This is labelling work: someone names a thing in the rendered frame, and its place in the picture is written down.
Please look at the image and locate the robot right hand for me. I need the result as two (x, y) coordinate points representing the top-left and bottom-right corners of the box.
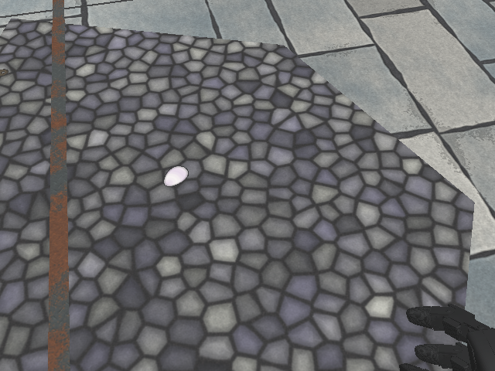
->
(399, 304), (495, 371)

